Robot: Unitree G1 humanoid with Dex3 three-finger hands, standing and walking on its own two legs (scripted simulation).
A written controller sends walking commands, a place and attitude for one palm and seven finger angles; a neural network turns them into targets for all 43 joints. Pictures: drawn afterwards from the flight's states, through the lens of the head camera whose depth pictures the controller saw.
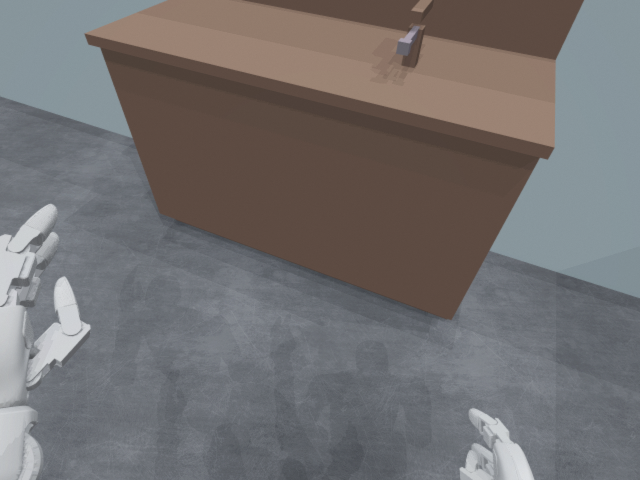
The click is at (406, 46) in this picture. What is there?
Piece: tap's lever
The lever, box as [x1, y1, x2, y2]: [396, 38, 411, 55]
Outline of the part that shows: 400,38 398,41 396,53 407,55 410,49 411,40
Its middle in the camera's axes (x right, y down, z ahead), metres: +0.19 -0.45 +0.91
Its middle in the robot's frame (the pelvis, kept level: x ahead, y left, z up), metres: +1.00 -0.13 +0.13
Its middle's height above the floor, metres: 0.91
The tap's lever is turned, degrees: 0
